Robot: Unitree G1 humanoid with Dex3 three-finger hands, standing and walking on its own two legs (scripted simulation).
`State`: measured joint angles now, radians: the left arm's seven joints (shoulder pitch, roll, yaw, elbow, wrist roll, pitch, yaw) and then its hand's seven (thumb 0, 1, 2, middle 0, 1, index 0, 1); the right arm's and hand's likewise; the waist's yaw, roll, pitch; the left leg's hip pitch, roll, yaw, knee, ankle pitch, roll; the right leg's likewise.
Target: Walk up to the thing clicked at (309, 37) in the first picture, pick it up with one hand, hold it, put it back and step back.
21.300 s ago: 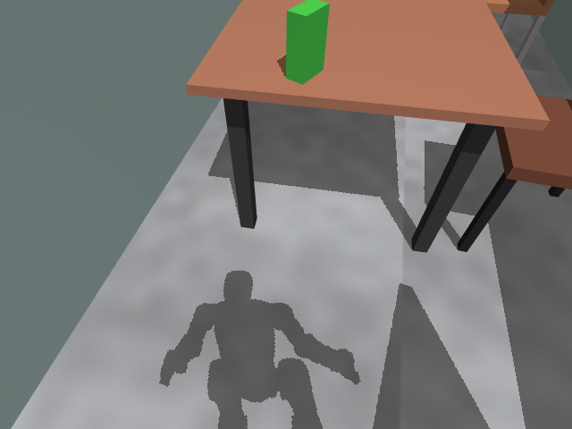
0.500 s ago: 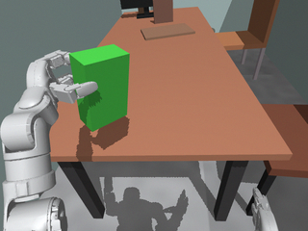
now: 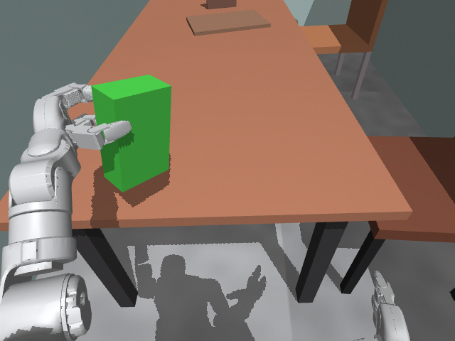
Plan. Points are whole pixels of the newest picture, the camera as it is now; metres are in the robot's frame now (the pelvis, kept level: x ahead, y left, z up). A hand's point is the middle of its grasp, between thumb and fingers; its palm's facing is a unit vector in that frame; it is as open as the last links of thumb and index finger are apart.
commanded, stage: crouch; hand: left
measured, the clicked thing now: (135, 134) +0.43 +0.16 +0.18
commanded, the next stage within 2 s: lower in 0.96 s
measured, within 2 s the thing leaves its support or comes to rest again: neither
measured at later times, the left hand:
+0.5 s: hand (100, 117) +0.45 +0.22 +0.20, palm faces +0.30 -0.96 -0.01, open 9.9 cm
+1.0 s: hand (99, 117) +0.48 +0.23 +0.19, palm faces +0.31 -0.95 -0.01, open 9.9 cm
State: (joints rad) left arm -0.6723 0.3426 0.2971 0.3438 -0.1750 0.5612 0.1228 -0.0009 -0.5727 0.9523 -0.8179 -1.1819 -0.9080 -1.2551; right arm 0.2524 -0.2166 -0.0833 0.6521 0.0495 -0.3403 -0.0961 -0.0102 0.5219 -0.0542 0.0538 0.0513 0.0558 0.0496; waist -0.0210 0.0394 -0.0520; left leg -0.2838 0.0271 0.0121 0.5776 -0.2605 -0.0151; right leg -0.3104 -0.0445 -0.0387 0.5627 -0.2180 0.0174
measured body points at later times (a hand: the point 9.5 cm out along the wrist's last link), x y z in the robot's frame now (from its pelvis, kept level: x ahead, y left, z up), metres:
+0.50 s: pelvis +0.02 +0.01 +0.00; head +0.00 -0.01 +0.45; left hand +0.43 +0.27 +0.21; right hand +0.17 -0.26 -0.06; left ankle +0.03 +0.13 -0.73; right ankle +0.05 -0.13 -0.73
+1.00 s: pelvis +0.03 +0.01 +0.01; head +0.03 +0.00 +0.46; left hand +0.45 +0.28 +0.19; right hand +0.19 -0.26 -0.06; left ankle +0.03 +0.13 -0.73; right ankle +0.05 -0.13 -0.73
